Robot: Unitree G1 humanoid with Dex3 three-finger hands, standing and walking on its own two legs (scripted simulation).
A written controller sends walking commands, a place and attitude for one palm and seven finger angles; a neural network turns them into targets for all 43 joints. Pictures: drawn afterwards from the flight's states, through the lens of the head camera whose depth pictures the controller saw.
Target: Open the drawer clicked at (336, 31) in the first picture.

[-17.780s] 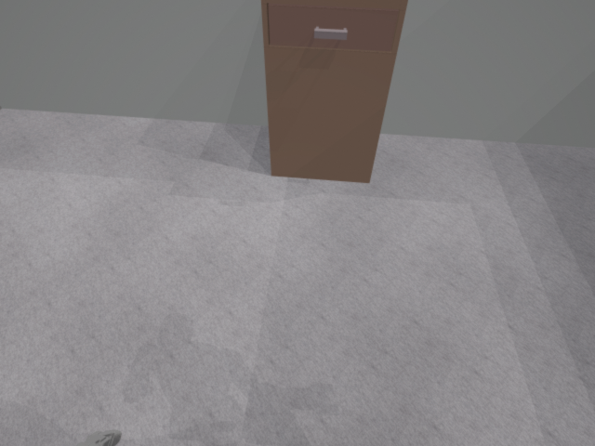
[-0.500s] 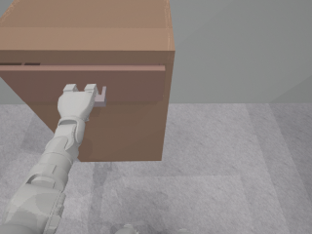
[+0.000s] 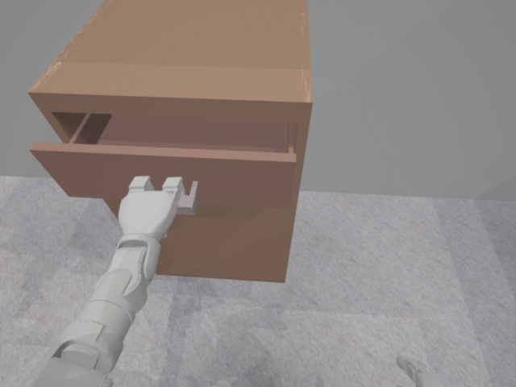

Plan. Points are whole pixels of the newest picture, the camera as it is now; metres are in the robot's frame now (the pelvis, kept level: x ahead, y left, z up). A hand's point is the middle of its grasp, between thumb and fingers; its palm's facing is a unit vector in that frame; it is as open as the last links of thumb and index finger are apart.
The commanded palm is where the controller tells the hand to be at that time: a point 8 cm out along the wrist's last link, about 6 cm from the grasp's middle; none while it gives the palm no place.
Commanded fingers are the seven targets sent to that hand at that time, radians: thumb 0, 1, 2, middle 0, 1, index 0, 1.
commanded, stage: pull the drawer open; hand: left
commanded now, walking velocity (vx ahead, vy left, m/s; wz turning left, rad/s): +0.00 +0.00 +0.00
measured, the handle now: (165, 194) +0.44 +0.19 +0.01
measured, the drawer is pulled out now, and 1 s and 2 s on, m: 0.10 0.27 0.30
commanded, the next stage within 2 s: open the thumb to release the handle in 1.26 s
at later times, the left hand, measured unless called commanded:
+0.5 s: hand (148, 267) +0.30 +0.20 -0.01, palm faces +0.01 -0.09 -1.00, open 6.1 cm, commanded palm +0.26 +0.20 +0.05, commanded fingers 0.00 0.90 0.90 -0.40 -1.35 -0.40 -1.35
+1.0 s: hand (131, 330) +0.21 +0.20 -0.01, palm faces -0.03 -0.12 -0.99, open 6.1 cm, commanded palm +0.15 +0.20 +0.05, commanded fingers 0.00 0.90 0.90 -0.40 -1.35 -0.40 -1.35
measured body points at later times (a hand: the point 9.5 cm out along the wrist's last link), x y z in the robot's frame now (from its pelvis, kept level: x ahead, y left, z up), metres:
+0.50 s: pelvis +0.01 +0.00 +0.00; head +0.06 -0.02 +0.45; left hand +0.30 +0.20 +0.05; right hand +0.12 -0.27 -0.12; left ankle +0.00 +0.09 -0.69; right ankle -0.03 -0.11 -0.69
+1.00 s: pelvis +0.01 -0.02 -0.01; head +0.05 -0.04 +0.44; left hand +0.20 +0.20 +0.05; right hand +0.22 -0.23 -0.10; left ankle +0.00 +0.09 -0.69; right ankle -0.03 -0.11 -0.69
